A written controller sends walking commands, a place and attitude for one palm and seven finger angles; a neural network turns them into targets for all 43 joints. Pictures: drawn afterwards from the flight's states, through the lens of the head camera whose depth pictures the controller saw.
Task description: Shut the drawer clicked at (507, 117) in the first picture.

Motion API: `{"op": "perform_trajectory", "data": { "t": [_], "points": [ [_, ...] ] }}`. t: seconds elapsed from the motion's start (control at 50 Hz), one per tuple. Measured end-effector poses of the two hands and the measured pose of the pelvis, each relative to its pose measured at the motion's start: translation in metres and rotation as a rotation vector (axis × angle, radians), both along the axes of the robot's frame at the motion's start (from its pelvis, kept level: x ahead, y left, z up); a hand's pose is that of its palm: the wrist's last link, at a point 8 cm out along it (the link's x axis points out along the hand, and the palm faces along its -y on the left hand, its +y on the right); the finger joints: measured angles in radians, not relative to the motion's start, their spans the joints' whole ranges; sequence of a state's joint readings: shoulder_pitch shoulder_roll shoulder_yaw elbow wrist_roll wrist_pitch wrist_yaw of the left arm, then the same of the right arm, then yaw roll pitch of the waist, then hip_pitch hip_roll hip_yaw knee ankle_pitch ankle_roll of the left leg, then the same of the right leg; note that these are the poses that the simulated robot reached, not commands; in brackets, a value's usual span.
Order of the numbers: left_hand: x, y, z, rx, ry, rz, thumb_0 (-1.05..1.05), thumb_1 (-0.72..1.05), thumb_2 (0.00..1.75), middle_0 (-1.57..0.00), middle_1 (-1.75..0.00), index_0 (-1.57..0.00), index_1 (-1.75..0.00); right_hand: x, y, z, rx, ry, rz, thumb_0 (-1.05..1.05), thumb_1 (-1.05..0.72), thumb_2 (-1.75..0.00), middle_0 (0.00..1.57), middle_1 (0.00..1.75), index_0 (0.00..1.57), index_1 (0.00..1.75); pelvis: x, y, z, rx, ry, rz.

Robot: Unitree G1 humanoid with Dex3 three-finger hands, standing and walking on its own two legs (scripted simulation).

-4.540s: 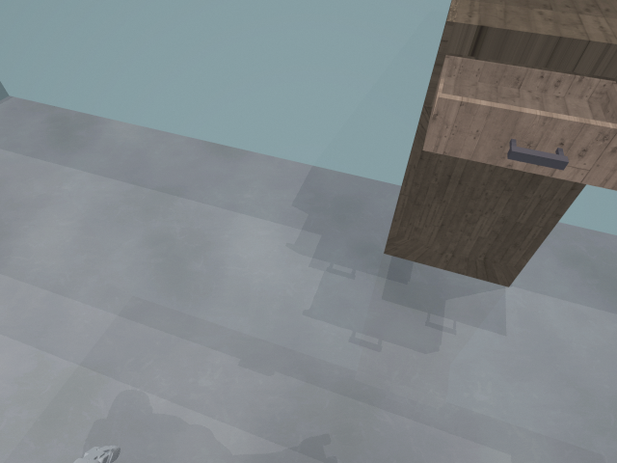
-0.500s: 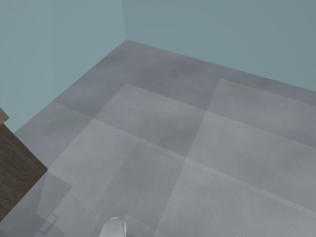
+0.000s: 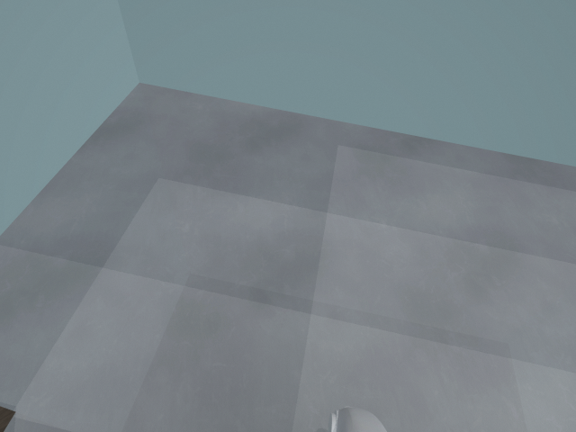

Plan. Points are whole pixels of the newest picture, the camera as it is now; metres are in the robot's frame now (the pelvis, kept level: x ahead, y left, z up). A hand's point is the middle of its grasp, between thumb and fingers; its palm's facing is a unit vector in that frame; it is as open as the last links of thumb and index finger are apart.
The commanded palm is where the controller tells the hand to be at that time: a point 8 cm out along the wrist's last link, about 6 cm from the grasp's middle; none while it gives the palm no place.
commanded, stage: walk to a spot facing it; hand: left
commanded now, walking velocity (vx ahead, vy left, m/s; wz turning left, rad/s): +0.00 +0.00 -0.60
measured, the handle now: out of the picture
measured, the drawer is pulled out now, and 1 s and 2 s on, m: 0.23 0.23 0.23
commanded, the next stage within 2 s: none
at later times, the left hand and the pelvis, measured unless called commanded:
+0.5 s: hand (230, 366) +0.24 +0.11 -0.15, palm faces -0.29 -0.92 -0.25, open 7.4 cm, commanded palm none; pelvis +0.06 -0.03 -0.01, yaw -18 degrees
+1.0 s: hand (201, 369) +0.23 +0.16 -0.17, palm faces -0.50 -0.84 -0.21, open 7.4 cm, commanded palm none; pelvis +0.07 +0.01 +0.00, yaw -36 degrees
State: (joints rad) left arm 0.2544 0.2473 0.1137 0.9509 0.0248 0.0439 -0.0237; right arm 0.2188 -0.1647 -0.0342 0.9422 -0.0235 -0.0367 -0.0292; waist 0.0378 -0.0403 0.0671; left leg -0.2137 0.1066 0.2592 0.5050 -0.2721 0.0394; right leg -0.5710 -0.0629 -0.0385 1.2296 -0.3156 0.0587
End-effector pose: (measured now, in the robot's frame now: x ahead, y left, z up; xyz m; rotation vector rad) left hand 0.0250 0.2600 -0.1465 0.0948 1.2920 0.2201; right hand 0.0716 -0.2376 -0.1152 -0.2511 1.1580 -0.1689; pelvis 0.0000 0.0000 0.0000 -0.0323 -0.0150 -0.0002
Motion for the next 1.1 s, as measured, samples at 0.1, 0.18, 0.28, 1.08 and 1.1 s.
{"op": "perform_trajectory", "data": {
  "t": [0.1, 0.18, 0.28, 1.08, 1.1],
  "points": [
    [0.082, -0.006, 0.008, 0.014, -0.073, -0.126, 0.00, 0.91, 0.90, -0.19, -0.30, -0.20, -0.29, -0.057, -0.016, -0.007, -0.011, 0.137, -0.151, 0.00, -0.92, -0.90, 0.20, 0.30, 0.20, 0.30, 0.017, 0.000, 0.000, 0.011, 0.005, -0.065],
    [0.143, -0.031, 0.013, 0.024, -0.123, -0.249, 0.00, 0.91, 0.90, -0.19, -0.30, -0.20, -0.29, -0.093, -0.022, -0.018, 0.015, 0.214, -0.264, 0.00, -0.91, -0.90, 0.20, 0.30, 0.20, 0.30, 0.031, -0.007, -0.005, 0.022, 0.008, -0.127],
    [0.209, -0.074, 0.015, 0.050, -0.233, -0.383, 0.00, 0.91, 0.90, -0.19, -0.30, -0.20, -0.29, -0.121, -0.029, -0.043, 0.079, 0.282, -0.363, 0.00, -0.91, -0.90, 0.20, 0.30, 0.20, 0.30, 0.046, -0.028, -0.022, 0.037, 0.012, -0.188],
    [0.243, -0.091, 0.009, 0.032, -0.002, -0.742, 0.01, 0.91, 0.90, -0.19, -0.30, -0.20, -0.29, -0.126, 0.021, -0.018, 0.067, 0.061, -0.743, 0.00, -0.90, -0.90, 0.20, 0.30, 0.21, 0.30, 0.064, 0.003, -0.004, 0.020, 0.009, -0.684],
    [0.247, -0.102, 0.010, 0.034, -0.021, -0.768, 0.01, 0.91, 0.90, -0.19, -0.30, -0.20, -0.29, -0.137, 0.022, -0.024, 0.080, 0.072, -0.768, 0.00, -0.90, -0.90, 0.20, 0.30, 0.21, 0.30, 0.061, -0.001, -0.006, 0.024, 0.008, -0.700]
  ]
}}
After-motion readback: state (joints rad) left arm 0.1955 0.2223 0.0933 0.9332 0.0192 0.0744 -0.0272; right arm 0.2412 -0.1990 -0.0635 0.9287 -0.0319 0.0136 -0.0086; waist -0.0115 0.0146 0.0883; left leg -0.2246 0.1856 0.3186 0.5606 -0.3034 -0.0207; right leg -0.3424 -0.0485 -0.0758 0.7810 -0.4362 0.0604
